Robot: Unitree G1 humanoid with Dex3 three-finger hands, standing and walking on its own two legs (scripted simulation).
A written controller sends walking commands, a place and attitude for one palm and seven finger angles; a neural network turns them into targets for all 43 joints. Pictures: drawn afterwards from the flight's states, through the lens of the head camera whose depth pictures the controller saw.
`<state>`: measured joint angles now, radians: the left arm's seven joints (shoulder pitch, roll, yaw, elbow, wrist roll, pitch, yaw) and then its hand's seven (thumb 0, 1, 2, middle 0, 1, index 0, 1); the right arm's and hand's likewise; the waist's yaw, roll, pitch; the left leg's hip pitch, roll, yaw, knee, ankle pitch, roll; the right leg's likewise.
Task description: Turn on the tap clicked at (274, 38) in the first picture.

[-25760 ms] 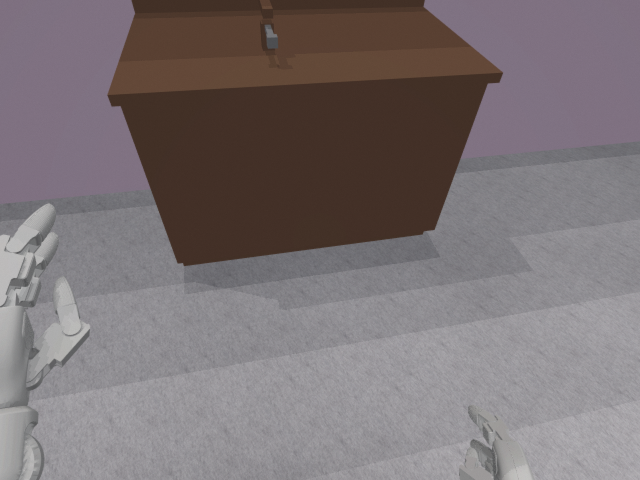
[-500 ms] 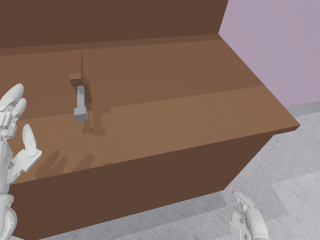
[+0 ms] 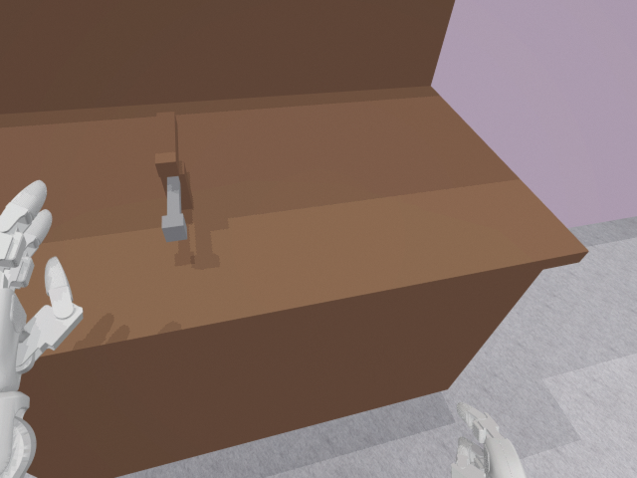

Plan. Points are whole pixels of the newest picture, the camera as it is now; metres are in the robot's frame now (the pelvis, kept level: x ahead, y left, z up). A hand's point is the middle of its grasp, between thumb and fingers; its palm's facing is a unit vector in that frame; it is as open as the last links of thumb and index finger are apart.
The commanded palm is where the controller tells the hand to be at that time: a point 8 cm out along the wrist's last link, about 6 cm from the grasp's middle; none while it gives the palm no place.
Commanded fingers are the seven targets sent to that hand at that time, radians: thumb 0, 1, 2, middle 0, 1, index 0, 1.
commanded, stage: shuffle to correct the standing spot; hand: left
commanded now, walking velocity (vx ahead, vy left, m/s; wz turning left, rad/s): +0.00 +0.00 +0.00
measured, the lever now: (174, 227) +0.40 +0.24 +0.08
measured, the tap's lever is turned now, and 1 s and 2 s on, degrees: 0 0 0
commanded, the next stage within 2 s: come to a stop and stand still in 0.68 s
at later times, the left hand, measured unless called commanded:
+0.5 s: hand (161, 280) +0.26 +0.19 +0.16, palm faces +0.36 -0.86 -0.36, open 7.4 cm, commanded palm +0.19 +0.23 +0.18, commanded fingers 0.00 0.90 0.90 -0.20 -0.30 -0.20 -0.30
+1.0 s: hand (230, 293) +0.25 +0.12 +0.16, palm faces +0.39 -0.83 -0.40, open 7.4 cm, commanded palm +0.20 +0.16 +0.18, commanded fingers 0.00 0.90 0.90 -0.20 -0.30 -0.20 -0.30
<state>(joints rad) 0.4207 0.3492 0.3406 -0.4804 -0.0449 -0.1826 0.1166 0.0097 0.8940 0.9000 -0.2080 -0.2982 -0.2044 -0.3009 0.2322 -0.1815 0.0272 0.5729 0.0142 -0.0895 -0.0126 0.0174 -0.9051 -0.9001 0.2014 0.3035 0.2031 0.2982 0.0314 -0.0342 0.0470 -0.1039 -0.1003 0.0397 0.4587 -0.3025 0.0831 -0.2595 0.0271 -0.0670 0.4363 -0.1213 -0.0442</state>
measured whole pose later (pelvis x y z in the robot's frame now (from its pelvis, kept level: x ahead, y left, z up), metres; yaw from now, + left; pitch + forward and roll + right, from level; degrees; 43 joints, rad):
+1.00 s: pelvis +0.04 -0.12 -0.01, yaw +0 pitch -3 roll +2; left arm 0.49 0.36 0.36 -0.50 -0.07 -0.14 0.13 0.01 0.90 0.90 -0.21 -0.30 -0.20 -0.30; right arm 0.18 -0.20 0.02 0.55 0.01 -0.07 -0.02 0.02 -0.91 -0.90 0.20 0.30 0.20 0.30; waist 0.01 -0.03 0.09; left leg -0.24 0.02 0.06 0.48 -0.19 0.04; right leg -0.22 0.16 -0.12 0.49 -0.23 0.03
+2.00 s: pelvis -0.02 -0.23 -0.01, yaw +2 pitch -2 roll +1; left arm 0.43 0.35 0.38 -0.41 -0.04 -0.17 0.12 0.00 0.89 0.90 -0.21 -0.30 -0.21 -0.30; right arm 0.20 -0.16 0.02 0.63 0.03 -0.08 0.00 0.02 -0.91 -0.90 0.20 0.30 0.20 0.30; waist 0.02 0.04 0.01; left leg -0.38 -0.01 0.01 0.88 -0.38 0.00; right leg -0.29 0.02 -0.10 0.56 -0.26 -0.09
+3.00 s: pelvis +0.01 -0.14 -0.01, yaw +0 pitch -2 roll -1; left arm 0.40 0.35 0.37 -0.42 -0.05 -0.21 0.10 0.01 0.89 0.90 -0.21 -0.30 -0.21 -0.30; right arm 0.22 -0.21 0.02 0.54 0.00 -0.12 -0.01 0.02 -0.91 -0.90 0.20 0.30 0.20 0.30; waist 0.02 -0.01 0.05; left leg -0.18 -0.05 0.10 0.56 -0.35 0.10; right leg -0.25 -0.05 -0.02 0.57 -0.28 0.03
